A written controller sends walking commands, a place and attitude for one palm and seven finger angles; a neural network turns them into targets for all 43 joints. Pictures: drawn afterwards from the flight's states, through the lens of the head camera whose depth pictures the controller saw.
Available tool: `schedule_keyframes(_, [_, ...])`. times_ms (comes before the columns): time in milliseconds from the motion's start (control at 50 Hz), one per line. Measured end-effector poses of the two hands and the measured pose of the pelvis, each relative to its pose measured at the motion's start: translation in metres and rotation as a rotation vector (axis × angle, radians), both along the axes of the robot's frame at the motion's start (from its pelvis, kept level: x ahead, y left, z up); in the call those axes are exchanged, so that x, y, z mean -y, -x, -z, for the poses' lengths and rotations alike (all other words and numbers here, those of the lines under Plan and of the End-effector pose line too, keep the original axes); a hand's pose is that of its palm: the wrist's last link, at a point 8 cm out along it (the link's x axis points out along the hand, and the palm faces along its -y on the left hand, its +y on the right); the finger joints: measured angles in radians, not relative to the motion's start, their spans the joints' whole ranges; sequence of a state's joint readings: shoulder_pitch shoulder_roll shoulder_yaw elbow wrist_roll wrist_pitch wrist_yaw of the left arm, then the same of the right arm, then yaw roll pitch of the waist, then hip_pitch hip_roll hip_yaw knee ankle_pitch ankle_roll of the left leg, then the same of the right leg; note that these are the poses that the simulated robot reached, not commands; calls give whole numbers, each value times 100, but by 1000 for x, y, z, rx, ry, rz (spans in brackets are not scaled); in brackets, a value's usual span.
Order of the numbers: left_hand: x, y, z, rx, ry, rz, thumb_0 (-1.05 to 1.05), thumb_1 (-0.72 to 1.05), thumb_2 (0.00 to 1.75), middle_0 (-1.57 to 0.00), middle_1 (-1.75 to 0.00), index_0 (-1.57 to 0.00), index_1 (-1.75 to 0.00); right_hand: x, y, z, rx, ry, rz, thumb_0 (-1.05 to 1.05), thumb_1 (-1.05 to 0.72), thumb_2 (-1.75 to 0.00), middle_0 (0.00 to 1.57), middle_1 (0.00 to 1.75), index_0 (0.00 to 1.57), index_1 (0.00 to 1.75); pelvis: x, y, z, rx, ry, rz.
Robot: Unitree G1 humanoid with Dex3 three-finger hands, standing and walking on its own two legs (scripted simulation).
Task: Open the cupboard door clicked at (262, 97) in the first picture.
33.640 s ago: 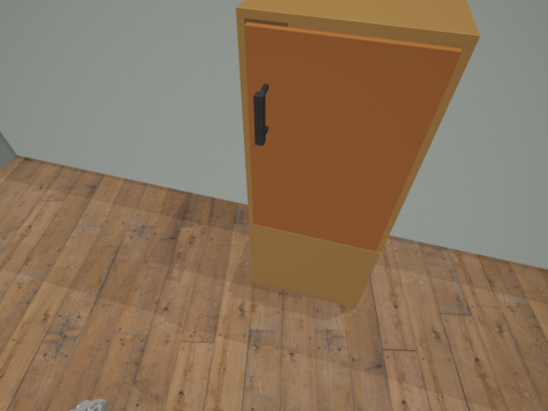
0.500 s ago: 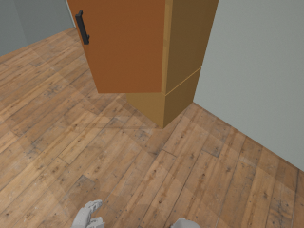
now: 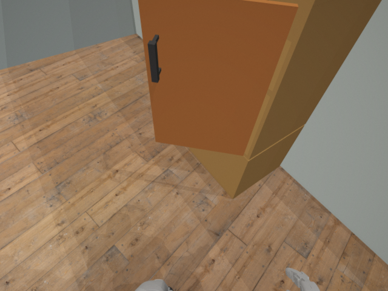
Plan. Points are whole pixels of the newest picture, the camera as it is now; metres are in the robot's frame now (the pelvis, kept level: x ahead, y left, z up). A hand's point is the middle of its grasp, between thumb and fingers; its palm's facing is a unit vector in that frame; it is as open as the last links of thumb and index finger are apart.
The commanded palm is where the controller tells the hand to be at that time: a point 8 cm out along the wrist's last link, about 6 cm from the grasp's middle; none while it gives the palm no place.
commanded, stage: take the last steps up to it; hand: left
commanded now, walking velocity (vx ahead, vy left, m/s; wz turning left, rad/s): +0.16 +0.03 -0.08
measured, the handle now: (155, 59) +0.68 +0.20 +0.09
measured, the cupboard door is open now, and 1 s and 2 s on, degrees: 45 45 45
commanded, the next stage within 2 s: come to a stop and stand still in 0.02 s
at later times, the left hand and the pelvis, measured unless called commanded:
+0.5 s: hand (123, 275) +0.16 +0.18 -0.16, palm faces -0.06 -0.97 -0.24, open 7.3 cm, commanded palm none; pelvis +0.09 +0.00 +0.01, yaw -3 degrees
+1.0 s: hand out of the picture +0.10 +0.24 -0.16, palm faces -0.04 -0.97 -0.25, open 7.4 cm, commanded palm none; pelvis +0.07 +0.05 +0.01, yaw -4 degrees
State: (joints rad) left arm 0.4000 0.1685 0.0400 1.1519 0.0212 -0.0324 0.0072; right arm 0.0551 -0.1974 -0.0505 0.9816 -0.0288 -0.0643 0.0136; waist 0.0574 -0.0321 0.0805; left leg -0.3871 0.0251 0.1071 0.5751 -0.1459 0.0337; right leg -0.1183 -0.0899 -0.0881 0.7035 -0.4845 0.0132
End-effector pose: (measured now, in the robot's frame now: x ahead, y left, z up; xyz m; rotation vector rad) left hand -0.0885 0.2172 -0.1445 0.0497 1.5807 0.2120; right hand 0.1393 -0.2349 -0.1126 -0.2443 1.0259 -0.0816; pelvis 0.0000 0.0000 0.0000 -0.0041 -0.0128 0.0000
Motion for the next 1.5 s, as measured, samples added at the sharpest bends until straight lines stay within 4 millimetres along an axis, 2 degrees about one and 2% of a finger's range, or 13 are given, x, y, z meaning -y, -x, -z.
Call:
schedule_keyframes(60, [-9,-31,2,11,7,18,1,91,90,-20,-30,-20,-30,-15,-8,-1,-7,-3,13,0,-91,-90,19,30,19,30,-9,-16,-3,7,-6,21])
schedule_keyframes(140, [-18,-95,-5,114,6,58,1,91,90,-20,-30,-20,-30,-32,8,2,-90,-32,59,0,-91,-90,20,30,20,30,-17,-36,-12,2,-11,33])
schedule_keyframes(200, [-20,-144,-11,193,-4,95,1,91,90,-20,-30,-20,-30,-25,20,1,-127,-16,129,-2,-95,-90,20,30,20,30,-21,-51,-16,-6,-16,40])
schedule_keyframes(280, [-28,-189,-15,239,-50,138,2,94,90,-20,-30,-20,-30,-20,40,8,-233,-17,164,-2,-95,-90,20,30,20,30,-17,-68,-16,-5,-20,41])
schedule_keyframes(380, [-25,-226,-15,266,-85,185,1,93,90,-20,-30,-20,-30,-16,59,27,-350,-55,222,-1,-93,-90,20,30,20,30,-5,-86,-8,-9,-30,59])
schedule_keyframes(500, [-14,-247,-17,278,-80,218,1,91,90,-20,-30,-20,-30,-15,69,29,-413,-81,268,0,-92,-90,20,30,20,30,-1,-92,-9,-21,-13,44])
schedule_keyframes(660, [-20,-251,-7,318,-44,167,0,92,90,-21,-30,-20,-30,-26,64,19,-385,-40,244,0,-91,-90,20,30,20,30,-16,-87,-8,-5,-1,48])
schedule_keyframes(820, [-51,-225,-7,298,-56,213,0,91,90,-21,-30,-20,-30,-42,33,13,-166,-30,213,1,-92,-90,20,30,20,30,-40,-77,-5,15,-1,62])
schedule_keyframes(980, [-70,-190,-20,264,-88,201,1,91,90,-20,-30,-20,-30,-50,25,12,-119,-51,165,0,-93,-90,20,30,20,30,-48,-69,-10,25,-8,70])
schedule_keyframes(1100, [-66,-167,-24,210,-87,192,1,90,90,-20,-30,-20,-30,-47,36,13,-156,-59,158,0,-93,-90,20,30,20,30,-45,-68,-13,19,-14,67])
schedule_keyframes(1200, [-54,-158,-24,182,-72,187,1,90,90,-20,-30,-20,-30,-42,53,16,-216,-64,166,0,-92,-90,20,30,20,30,-39,-69,-15,19,-17,65])
schedule_keyframes(1400, [-23,-168,-21,201,-40,194,1,90,90,-20,-30,-20,-30,-36,86,20,-319,-83,195,0,-91,-90,20,30,20,30,-22,-69,-17,22,-18,62])
schedule_keyframes(1500, [-17,-174,-21,208,-47,199,1,92,90,-20,-30,-20,-30,-34,96,20,-349,-96,207,0,-91,-90,20,30,20,30,-13,-70,-18,21,-18,62])
